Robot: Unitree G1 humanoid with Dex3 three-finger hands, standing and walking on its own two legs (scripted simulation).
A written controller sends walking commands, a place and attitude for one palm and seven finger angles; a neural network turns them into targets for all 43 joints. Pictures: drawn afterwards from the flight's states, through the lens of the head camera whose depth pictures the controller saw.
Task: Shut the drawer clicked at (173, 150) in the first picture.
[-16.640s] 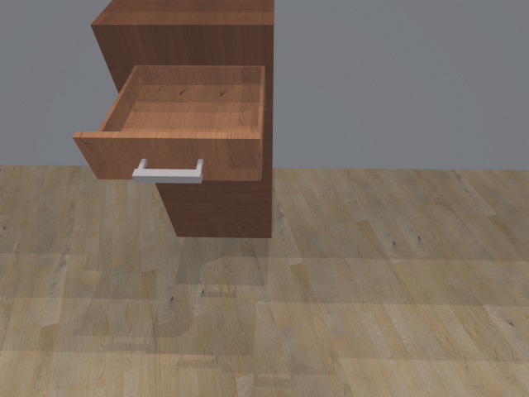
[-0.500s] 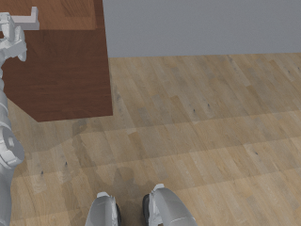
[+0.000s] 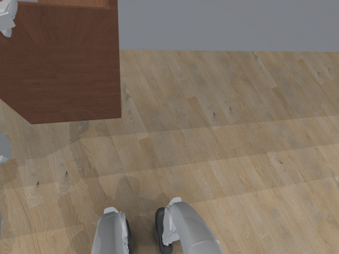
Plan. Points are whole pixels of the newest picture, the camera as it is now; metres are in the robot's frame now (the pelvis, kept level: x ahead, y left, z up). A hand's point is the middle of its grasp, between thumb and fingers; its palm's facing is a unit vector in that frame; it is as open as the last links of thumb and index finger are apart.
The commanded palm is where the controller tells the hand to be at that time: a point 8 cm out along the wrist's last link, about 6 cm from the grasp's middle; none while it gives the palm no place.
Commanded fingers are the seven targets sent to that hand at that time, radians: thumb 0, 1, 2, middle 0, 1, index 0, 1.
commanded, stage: push the drawer shut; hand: left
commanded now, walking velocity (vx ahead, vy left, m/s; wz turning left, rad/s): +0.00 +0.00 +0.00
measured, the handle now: out of the picture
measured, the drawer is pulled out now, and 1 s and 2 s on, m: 0.00 0.00 0.00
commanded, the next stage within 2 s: pull the fist back off the drawer in 0.02 s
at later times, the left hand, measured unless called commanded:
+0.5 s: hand (4, 11) +0.58 +0.23 +0.09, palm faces +0.03 -1.00 -0.04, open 3.3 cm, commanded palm +0.58 +0.23 +0.10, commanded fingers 0.00 0.90 0.90 -1.40 -1.60 -1.40 -1.60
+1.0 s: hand (2, 14) +0.57 +0.23 +0.10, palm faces +0.05 -1.00 -0.03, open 3.2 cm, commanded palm +0.52 +0.25 +0.11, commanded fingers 0.00 0.90 0.90 -1.40 -1.60 -1.40 -1.60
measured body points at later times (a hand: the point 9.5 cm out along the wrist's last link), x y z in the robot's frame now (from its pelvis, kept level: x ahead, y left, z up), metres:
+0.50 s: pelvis -0.01 +0.00 +0.00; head +0.18 +0.05 +0.40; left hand +0.58 +0.28 +0.10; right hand -0.06 -0.26 -0.08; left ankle +0.03 +0.07 -0.64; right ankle +0.04 -0.12 -0.64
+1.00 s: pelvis +0.04 +0.00 +0.03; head +0.19 +0.03 +0.45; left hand +0.56 +0.28 +0.10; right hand +0.01 -0.26 -0.07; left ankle +0.03 +0.07 -0.64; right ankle +0.04 -0.12 -0.64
